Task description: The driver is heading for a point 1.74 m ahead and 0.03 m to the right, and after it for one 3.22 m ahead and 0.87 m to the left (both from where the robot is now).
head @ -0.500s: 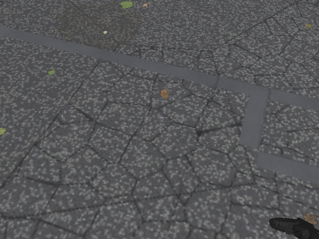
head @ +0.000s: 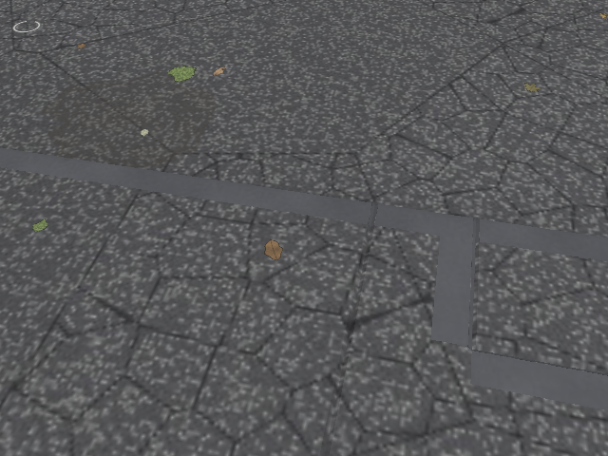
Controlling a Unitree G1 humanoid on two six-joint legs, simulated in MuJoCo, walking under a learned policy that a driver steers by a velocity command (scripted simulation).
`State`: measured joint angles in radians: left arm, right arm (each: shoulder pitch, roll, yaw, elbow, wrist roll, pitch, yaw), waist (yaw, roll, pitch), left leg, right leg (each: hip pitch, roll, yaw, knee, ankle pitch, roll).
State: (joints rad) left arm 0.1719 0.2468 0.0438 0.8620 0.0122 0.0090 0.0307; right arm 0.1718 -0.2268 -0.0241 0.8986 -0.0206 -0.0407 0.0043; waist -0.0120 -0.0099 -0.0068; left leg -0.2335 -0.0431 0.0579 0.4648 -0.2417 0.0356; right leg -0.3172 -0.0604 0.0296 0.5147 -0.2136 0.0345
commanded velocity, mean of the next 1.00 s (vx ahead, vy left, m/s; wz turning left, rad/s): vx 0.04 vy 0.00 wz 0.00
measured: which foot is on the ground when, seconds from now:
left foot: down 0.00-1.00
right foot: down 0.00-0.88, up 0.90-1.00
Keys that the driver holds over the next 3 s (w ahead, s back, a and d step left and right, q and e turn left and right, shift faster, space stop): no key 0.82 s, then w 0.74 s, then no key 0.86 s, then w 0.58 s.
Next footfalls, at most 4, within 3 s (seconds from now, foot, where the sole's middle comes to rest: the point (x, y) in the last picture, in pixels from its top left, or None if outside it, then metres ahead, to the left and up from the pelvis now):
1.14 right None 0.12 -0.16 -0.77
1.62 left None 0.50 0.07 -0.77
2.02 right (398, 443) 0.55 -0.17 -0.77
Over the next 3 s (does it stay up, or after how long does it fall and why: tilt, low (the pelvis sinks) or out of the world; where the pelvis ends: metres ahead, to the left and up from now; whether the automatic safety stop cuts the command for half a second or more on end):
stays up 0.66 -0.08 0.01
